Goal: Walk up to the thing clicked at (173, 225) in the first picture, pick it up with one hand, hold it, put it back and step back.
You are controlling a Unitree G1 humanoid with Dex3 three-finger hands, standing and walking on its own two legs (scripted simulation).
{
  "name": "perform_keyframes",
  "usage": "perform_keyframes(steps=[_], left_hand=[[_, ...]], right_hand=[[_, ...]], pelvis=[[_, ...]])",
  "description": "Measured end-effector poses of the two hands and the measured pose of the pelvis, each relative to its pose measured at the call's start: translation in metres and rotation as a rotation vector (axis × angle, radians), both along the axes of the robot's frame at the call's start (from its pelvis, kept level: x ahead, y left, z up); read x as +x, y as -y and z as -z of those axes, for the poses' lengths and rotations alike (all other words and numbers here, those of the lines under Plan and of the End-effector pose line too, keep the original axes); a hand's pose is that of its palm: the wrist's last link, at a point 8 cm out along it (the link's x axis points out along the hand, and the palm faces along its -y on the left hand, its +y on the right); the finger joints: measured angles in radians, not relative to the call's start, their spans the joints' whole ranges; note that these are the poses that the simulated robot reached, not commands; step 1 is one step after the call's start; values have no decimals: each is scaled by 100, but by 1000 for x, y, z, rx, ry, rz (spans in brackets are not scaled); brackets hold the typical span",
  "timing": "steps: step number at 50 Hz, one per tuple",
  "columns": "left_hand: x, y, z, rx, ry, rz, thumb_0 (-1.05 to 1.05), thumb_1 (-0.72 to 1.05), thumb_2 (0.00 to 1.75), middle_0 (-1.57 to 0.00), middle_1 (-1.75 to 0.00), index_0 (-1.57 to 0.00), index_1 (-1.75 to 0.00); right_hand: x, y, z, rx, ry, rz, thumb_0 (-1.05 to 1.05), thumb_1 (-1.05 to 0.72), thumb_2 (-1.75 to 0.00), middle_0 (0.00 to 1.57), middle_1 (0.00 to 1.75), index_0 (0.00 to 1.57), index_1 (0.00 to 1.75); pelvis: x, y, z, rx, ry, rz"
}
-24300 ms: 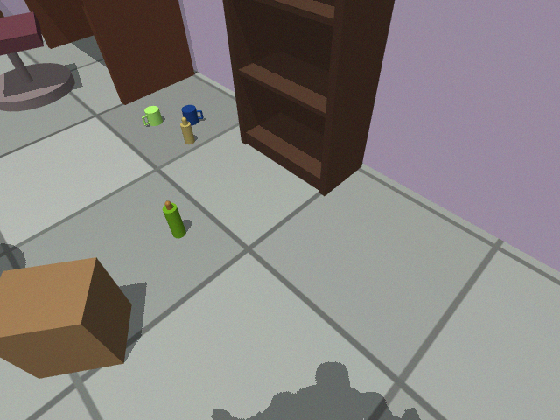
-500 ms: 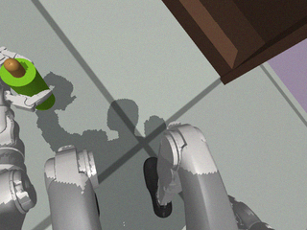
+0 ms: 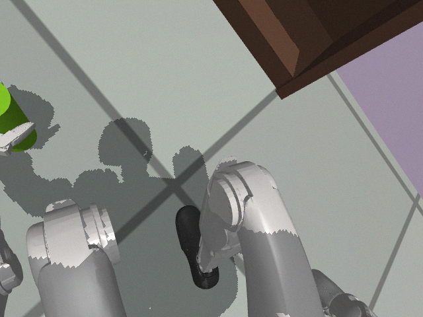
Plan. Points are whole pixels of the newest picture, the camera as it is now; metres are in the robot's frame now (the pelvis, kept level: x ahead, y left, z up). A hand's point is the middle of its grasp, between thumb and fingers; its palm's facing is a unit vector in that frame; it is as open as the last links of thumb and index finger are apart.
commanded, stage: lower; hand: left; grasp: from the side
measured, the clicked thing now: out of the picture +0.47 +0.24 -0.15
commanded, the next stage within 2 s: loosen in 0.74 s
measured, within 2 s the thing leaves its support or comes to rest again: rests again in 1.42 s
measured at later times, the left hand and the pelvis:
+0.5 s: hand out of the picture +0.48 +0.24 -0.17, palm faces +0.19 -0.98 -0.03, open 9.4 cm; pelvis +0.00 +0.00 -0.01, yaw -2 degrees
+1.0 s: hand (2, 116) +0.49 +0.24 -0.18, palm faces +0.20 -0.98 -0.03, open 9.4 cm; pelvis -0.01 +0.01 -0.01, yaw -3 degrees
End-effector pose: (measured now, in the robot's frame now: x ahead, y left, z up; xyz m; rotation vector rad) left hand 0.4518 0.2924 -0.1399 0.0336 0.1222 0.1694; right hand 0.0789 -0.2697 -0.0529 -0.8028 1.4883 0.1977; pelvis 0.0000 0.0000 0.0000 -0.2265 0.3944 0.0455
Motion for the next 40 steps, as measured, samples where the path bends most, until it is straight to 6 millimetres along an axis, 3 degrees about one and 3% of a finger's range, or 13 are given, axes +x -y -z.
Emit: perform_keyframes(steps=[27, 40], left_hand=[[2, 2, 33, -12, 5, -15, -4, -48, 108, -80, -121, -85, -126], [2, 3, 39, -6, 1, -20, -4, -49, 109, -80, -122, -85, -127]], right_hand=[[11, -7, -12, -58, -24, -135, 0, -92, -91, 20, 30, 20, 30], [12, -13, -16, -70, -36, -173, 0, -91, -91, 20, 30, 20, 30]], pelvis=[[-3, -5, 5, -55, 61, 21], [-6, -8, 4, -74, 82, 28]])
